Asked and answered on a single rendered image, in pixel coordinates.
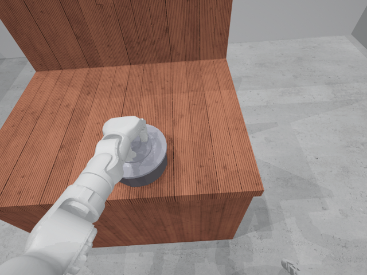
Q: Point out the pot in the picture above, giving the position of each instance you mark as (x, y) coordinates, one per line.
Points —
(147, 179)

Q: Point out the right robot hand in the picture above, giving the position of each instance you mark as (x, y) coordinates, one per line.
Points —
(294, 268)

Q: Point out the left robot forearm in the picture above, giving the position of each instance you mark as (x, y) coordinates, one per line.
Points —
(87, 196)

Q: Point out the table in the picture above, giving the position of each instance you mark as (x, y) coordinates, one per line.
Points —
(160, 60)

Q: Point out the knob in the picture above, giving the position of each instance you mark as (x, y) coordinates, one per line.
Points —
(136, 144)

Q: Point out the left robot hand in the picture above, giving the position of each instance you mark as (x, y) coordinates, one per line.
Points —
(131, 126)

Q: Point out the lid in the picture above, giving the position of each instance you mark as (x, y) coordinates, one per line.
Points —
(148, 157)

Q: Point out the robot left upper arm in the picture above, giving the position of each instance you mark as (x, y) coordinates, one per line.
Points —
(62, 246)

